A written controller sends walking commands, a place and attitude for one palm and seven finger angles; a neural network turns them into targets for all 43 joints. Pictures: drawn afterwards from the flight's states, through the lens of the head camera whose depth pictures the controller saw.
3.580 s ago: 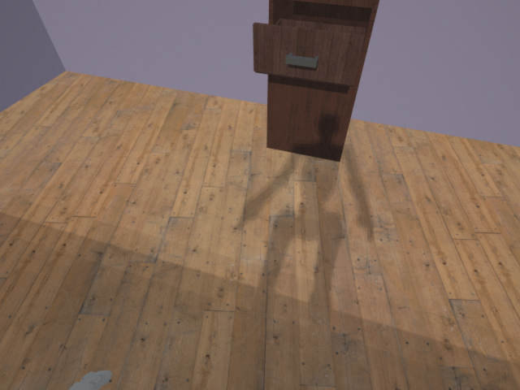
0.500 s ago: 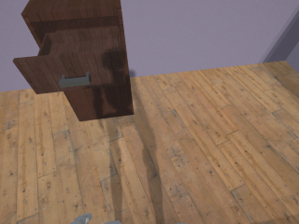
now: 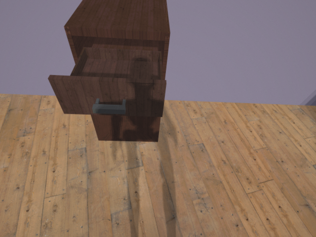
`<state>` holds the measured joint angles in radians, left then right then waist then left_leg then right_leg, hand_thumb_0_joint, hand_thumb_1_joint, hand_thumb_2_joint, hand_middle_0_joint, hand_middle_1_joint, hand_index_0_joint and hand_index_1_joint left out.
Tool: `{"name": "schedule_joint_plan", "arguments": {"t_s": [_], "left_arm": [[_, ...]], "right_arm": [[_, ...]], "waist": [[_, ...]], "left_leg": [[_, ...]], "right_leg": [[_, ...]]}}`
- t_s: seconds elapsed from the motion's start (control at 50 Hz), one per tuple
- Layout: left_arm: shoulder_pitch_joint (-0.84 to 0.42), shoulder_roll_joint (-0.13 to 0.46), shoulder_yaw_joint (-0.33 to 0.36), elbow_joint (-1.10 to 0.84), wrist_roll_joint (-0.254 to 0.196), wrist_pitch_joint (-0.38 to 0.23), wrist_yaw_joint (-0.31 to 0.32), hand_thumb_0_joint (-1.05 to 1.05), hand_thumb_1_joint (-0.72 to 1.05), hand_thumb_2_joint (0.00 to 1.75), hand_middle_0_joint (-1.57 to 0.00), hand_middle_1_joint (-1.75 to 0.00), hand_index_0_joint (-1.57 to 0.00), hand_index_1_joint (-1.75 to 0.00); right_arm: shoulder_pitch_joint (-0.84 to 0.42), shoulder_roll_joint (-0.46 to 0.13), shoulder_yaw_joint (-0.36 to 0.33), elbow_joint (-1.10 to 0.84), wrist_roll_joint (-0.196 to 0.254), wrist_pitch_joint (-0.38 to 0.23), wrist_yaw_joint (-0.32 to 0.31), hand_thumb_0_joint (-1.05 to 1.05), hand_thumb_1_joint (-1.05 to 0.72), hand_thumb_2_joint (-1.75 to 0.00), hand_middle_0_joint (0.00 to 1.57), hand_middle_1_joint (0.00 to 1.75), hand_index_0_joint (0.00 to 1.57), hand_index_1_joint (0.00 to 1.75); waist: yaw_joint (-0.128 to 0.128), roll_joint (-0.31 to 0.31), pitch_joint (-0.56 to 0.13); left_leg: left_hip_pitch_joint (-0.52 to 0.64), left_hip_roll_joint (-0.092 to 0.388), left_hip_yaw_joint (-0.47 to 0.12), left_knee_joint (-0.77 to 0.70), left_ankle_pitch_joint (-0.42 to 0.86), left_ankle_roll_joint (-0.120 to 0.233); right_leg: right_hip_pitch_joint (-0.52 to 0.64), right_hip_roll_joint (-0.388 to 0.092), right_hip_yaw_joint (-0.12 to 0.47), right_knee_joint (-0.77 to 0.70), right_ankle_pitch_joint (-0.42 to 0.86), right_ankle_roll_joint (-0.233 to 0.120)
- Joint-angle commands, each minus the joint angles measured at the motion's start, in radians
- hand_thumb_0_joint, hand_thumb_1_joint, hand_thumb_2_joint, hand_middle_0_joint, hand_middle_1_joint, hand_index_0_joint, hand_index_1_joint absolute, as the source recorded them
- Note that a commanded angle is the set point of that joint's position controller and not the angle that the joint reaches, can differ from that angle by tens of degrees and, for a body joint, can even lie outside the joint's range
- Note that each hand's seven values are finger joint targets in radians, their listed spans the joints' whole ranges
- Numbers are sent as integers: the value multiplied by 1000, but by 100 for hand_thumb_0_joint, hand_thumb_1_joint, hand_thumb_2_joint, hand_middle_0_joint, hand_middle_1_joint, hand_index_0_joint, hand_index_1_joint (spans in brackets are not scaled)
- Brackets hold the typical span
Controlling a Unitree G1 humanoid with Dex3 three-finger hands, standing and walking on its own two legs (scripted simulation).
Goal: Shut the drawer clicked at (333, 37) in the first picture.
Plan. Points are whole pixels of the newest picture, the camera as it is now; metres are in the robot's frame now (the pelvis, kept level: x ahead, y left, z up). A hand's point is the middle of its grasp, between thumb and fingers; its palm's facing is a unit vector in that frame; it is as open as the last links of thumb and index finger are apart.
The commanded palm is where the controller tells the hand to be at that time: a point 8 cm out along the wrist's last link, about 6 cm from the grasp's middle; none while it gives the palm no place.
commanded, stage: take the last steps up to it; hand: left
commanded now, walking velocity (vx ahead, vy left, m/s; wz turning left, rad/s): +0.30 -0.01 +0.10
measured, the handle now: (110, 105) +0.55 +0.22 -0.04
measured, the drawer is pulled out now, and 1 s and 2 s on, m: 0.30 0.30 0.30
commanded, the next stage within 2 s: come to a stop and stand still in 1.00 s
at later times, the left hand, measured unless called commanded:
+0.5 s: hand out of the picture +0.01 +0.12 -0.16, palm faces +0.16 -0.97 -0.16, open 7.4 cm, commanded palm none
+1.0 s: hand (93, 194) +0.26 +0.22 -0.16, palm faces +0.10 -0.98 -0.19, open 7.4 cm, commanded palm none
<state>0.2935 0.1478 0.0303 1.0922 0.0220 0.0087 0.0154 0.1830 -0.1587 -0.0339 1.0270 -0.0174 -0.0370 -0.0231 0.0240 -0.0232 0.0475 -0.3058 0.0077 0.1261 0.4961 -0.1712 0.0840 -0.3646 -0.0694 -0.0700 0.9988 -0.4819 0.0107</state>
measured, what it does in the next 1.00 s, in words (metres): walks ahead: right foot, then left foot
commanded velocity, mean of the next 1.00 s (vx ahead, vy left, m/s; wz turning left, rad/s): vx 0.25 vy -0.01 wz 0.01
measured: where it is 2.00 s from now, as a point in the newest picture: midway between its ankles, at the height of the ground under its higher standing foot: (148, 233)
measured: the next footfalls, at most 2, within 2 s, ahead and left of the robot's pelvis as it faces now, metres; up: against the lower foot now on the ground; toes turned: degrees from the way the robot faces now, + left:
right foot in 0.26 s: +0.08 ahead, -0.14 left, +0.00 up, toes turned -4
left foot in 0.68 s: +0.24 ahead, +0.13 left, +0.00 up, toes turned +13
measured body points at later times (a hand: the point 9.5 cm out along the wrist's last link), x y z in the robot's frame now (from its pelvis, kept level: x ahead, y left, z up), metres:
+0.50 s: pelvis +0.08 -0.03 +0.01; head +0.08 -0.04 +0.46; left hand +0.00 +0.17 -0.14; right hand +0.10 -0.26 -0.15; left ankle +0.13 +0.11 -0.67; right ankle +0.04 -0.14 -0.74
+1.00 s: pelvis +0.21 +0.03 +0.01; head +0.22 +0.04 +0.46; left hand +0.26 +0.27 -0.15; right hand +0.23 -0.19 -0.14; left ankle +0.20 +0.12 -0.74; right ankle +0.27 -0.10 -0.68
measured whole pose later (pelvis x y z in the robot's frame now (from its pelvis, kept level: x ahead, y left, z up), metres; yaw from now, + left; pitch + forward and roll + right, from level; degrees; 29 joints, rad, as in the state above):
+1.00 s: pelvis +0.21 +0.03 +0.01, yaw +2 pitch -1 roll +1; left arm 0.20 0.19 0.06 1.03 0.02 0.00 0.01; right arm 0.29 -0.14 -0.04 1.08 -0.02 -0.06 -0.02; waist 0.01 -0.05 0.03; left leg -0.13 0.00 0.19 0.36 -0.21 0.05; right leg -0.51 -0.11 -0.06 0.91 -0.25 0.01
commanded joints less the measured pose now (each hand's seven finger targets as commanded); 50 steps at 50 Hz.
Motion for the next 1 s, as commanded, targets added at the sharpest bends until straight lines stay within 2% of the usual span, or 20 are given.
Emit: {"name": "schedule_joint_plan", "arguments": {"t_s": [0.0, 0.14, 0.2, 0.22, 0.24, 0.26, 0.28, 0.32, 0.38, 0.48, 0.56, 0.6, 0.62, 0.64, 0.66, 0.68, 0.7, 0.74, 0.82, 0.98], "left_arm": [[64, 47, 13, -45, 11, -15, -9, 0, 90, 90, -20, -30, -20, -30], [65, 32, 13, -67, 10, -19, -13, 0, 90, 90, -20, -30, -20, -30], [205, 54, 23, -18, 12, -30, -10, 0, 90, 90, -20, -30, -20, -30], [250, 96, 35, -11, 22, -38, -2, 0, 90, 90, -20, -30, -20, -30], [279, 181, 51, -14, 20, -39, 8, 0, 90, 90, -20, -30, -20, -30], [261, 180, 49, -25, 5, -41, 18, 0, 90, 90, -20, -30, -20, -30], [192, 166, 49, -32, 3, -54, 19, 0, 90, 90, -20, -30, -20, -30], [143, 114, 37, -46, 2, -65, 16, 0, 90, 90, -20, -30, -20, -30], [166, 93, 31, -32, 0, -82, 10, 0, 90, 90, -20, -30, -20, -30], [240, 97, 29, 11, 5, -90, 9, 0, 90, 90, -20, -30, -20, -30], [239, 113, 32, 26, 9, -82, 9, 0, 90, 90, -20, -30, -20, -30], [217, 117, 35, 23, 6, -74, 8, 0, 90, 90, -20, -30, -20, -30], [200, 108, 35, 22, 2, -72, 7, 0, 90, 90, -20, -30, -20, -30], [213, 80, 30, 17, -3, -71, 4, 0, 90, 90, -20, -30, -20, -30], [235, 26, 22, -2, -14, -71, -2, 0, 90, 90, -20, -30, -20, -30], [169, 52, 22, -34, -5, -70, 1, 0, 90, 90, -20, -30, -20, -30], [127, 59, 26, -53, 0, -66, 2, 0, 90, 90, -20, -30, -20, -30], [83, 42, 32, -30, 3, -57, -6, 0, 90, 90, -20, -30, -20, -30], [131, 10, 30, -17, 6, -27, -13, 0, 90, 90, -20, -30, -20, -30], [-50, 41, 27, -101, 6, -7, -19, 0, 90, 90, -20, -30, -20, -30]], "right_arm": [[119, -139, -35, -14, -2, 0, -1, 0, -90, -90, 20, 30, 20, 30], [131, -159, -50, 0, -7, 7, 7, 0, -90, -90, 20, 30, 20, 30], [93, -136, -51, 2, -1, 16, 11, 0, -90, -90, 20, 30, 20, 30], [83, -80, -43, -10, 5, 16, 15, 0, -90, -90, 20, 30, 20, 30], [47, -33, -31, -53, 4, 15, 24, 0, -90, -90, 20, 30, 20, 30], [-17, -89, -41, -71, -13, 19, 30, 0, -90, -90, 20, 30, 20, 30], [23, -78, -47, -52, -13, 18, 36, 0, -90, -90, 20, 30, 20, 30], [72, -66, -49, -20, -13, 23, 42, 0, -90, -90, 20, 30, 20, 30], [90, -29, -43, -8, -9, 18, 46, 0, -90, -90, 20, 30, 20, 30], [-12, -20, -34, -50, -4, 9, 48, 0, -90, -90, 20, 30, 20, 30], [-52, -7, -24, -65, -1, -5, 51, 0, -90, -90, 20, 30, 20, 30], [22, -23, -26, -43, -2, -14, 46, 0, -90, -90, 20, 30, 20, 30], [116, -48, -30, -12, -7, -21, 37, 0, -90, -90, 20, 30, 20, 30], [256, -121, -45, 26, -13, -29, 24, 0, -90, -90, 20, 30, 20, 30], [358, -233, -72, 47, -17, -34, 10, 0, -90, -90, 20, 30, 20, 30], [398, -247, -69, 57, -6, -21, 3, 0, -90, -90, 20, 30, 20, 30], [334, -238, -65, 36, -3, -17, 2, 0, -90, -90, 20, 30, 20, 30], [191, -120, -37, 15, -4, -30, -3, 0, -90, -90, 20, 30, 20, 30], [150, -71, -25, 6, 0, -49, -9, 0, -90, -90, 20, 30, 20, 30], [171, -115, -36, 21, -10, -26, -1, 0, -90, -90, 20, 30, 20, 30]], "waist": [[-35, 106, -45], [-31, 131, -6], [36, 17, -1], [57, -163, 36], [76, -382, 93], [67, -213, 154], [15, -188, 132], [-18, -129, 128], [-20, -63, 90], [18, -105, 89], [27, -140, 87], [-9, -145, 56], [-54, -91, 16], [-103, 44, -96], [-121, 303, -193], [-138, 274, -188], [-117, 184, -109], [-69, 167, 4], [-7, 98, -6], [-30, 126, 57]], "left_leg": [[64, 255, -311, -324, -266, 93], [-13, 250, -331, -327, -422, 95], [-159, 165, -250, -185, -479, 30], [-301, 71, -153, 39, -444, -21], [-449, -20, -14, 291, -362, -64], [-441, 34, -90, 430, -308, -56], [-420, 57, -107, 488, -228, -57], [-365, 81, -99, 541, -140, -65], [-331, 86, -66, 515, -46, -87], [-336, 93, -36, 344, -53, -92], [-191, 62, 1, 176, -87, -70], [-23, 34, 28, 72, -49, -59], [133, 16, 29, 0, -17, -53], [356, 113, -83, -38, 15, -25], [522, 379, -427, -126, 83, 62], [514, 445, -519, -202, 130, 121], [392, 457, -475, -216, 60, 144], [190, 372, -330, -271, 45, 97], [110, 298, -144, -283, 251, 80], [121, 290, -132, -313, 76, 103]], "right_leg": [[-67, -21, 7, -42, 61, -2], [62, 8, -24, -303, 66, -7], [306, 27, -25, -563, 127, -16], [361, -108, 180, -723, -81, -58], [344, -329, 511, -932, -363, -159], [207, -381, 554, -990, -396, -190], [191, -338, 484, -974, -328, -177], [159, -266, 326, -919, -139, -142], [211, -203, 149, -871, 135, -123], [302, -214, 113, -841, 322, -149], [273, -215, 79, -776, 418, -144], [219, -187, 50, -691, 430, -123], [169, -145, 16, -560, 478, -106], [80, -93, -22, -334, 428, -72], [-137, 28, -96, -54, 13, -24], [-222, 43, 1, 132, -106, -38], [-238, -5, 29, 211, -85, -50], [-231, -57, 63, 237, 78, -36], [-147, -60, 49, 125, 194, -7], [-124, -46, 9, -206, 224, 3]]}}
